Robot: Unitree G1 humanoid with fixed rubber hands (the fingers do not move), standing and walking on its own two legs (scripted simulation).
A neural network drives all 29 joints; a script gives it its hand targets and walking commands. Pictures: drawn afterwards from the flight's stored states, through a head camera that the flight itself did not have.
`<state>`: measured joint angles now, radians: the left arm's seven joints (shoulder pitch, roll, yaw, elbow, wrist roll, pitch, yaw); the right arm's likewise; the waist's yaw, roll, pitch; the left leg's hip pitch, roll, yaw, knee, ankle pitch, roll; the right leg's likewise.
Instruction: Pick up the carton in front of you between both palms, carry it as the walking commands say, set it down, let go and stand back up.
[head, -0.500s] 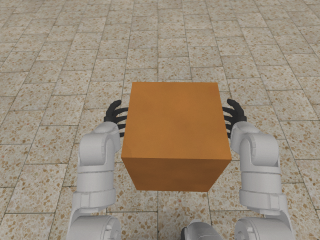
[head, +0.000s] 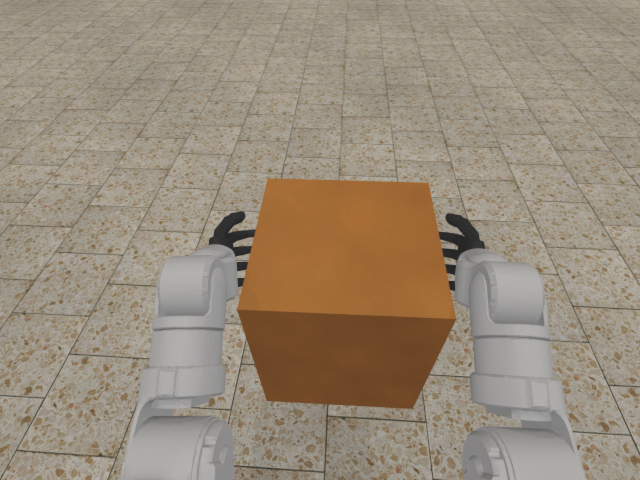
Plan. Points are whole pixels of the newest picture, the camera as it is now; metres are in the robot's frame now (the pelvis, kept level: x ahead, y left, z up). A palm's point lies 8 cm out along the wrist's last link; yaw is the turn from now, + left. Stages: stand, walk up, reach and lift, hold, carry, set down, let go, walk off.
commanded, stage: carry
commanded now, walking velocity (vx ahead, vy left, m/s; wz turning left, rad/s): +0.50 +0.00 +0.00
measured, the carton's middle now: (343, 298) +0.34 +0.01 +0.04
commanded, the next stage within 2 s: none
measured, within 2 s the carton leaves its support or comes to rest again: neither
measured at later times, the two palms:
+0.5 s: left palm (280, 165) +0.57 +0.12 +0.09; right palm (458, 168) +0.58 -0.18 +0.09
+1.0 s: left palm (281, 80) +0.88 +0.16 +0.09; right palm (416, 78) +0.88 -0.14 +0.10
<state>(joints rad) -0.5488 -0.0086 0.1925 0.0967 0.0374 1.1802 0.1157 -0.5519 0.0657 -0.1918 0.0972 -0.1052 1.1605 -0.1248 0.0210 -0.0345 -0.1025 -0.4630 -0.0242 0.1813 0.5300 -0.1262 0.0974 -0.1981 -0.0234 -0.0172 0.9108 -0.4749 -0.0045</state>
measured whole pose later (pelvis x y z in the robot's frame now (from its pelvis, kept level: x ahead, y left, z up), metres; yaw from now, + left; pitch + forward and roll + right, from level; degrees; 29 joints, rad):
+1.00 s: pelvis +0.62 +0.01 +0.00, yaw +0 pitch +3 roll +1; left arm -0.16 -0.13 0.11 -0.33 0.12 1.24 0.08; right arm -0.18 0.14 -0.11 -0.30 -0.12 1.22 -0.09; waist 0.00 -0.04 -0.14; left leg -0.48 0.04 0.22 0.52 -0.06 0.07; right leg 0.02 -0.10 -0.15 0.55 -0.48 0.04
